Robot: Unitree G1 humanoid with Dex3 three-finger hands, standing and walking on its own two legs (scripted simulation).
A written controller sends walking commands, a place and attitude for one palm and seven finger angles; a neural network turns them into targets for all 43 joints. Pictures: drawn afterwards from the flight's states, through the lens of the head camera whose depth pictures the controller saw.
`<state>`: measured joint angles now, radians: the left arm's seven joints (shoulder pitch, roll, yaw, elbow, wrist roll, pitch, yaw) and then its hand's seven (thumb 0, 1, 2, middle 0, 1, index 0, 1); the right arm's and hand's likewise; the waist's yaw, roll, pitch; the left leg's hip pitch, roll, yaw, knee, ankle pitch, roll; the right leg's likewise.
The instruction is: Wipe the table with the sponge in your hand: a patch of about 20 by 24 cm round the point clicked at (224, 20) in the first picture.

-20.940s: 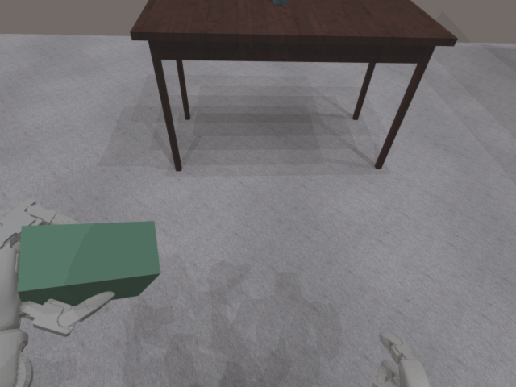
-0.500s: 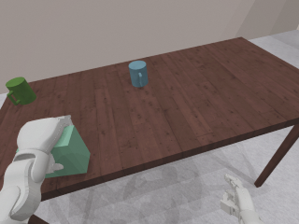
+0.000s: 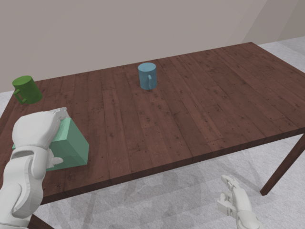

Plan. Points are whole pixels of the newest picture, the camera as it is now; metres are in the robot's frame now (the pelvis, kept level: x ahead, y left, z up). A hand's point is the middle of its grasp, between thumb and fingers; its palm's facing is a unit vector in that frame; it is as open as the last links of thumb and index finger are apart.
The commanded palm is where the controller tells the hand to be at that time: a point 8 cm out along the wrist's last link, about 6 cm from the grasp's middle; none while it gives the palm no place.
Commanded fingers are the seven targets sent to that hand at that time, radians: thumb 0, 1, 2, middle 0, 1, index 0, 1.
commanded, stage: move the sponge above the wiping area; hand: left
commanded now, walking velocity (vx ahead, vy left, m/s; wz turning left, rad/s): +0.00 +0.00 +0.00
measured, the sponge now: (60, 150) +0.24 +0.31 +0.09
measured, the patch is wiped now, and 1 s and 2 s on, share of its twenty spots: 0.00 0.00 0.00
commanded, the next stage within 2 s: lower the sponge onto the table in 1.48 s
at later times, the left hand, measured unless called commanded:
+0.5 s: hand (41, 135) +0.23 +0.32 +0.16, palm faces +0.21 -0.03 -0.98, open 10.3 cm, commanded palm +0.19 +0.29 +0.20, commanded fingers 0.00 0.10 1.30 -1.20 -1.60 -1.20 -1.60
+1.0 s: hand (37, 142) +0.22 +0.33 +0.15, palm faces +0.10 -0.05 -0.99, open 10.3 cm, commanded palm +0.19 +0.30 +0.20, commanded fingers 0.00 0.10 1.30 -1.20 -1.60 -1.20 -1.60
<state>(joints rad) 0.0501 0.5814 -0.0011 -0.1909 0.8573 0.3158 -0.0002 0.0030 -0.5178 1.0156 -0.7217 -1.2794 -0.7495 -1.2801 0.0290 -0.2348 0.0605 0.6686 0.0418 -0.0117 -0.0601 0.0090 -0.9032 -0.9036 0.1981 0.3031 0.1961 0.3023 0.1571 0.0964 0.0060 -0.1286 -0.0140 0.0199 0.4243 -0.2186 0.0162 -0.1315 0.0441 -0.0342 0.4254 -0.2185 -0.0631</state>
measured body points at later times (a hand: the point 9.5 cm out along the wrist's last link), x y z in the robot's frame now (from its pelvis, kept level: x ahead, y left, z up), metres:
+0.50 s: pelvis +0.00 +0.00 +0.00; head -0.03 -0.04 +0.45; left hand +0.22 +0.32 +0.21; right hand +0.26 -0.17 -0.07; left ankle +0.01 +0.11 -0.74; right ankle +0.01 -0.08 -0.74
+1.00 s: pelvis +0.00 -0.01 +0.00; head -0.02 -0.06 +0.45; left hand +0.21 +0.33 +0.20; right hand +0.25 -0.20 -0.08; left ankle +0.01 +0.11 -0.74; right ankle +0.01 -0.08 -0.74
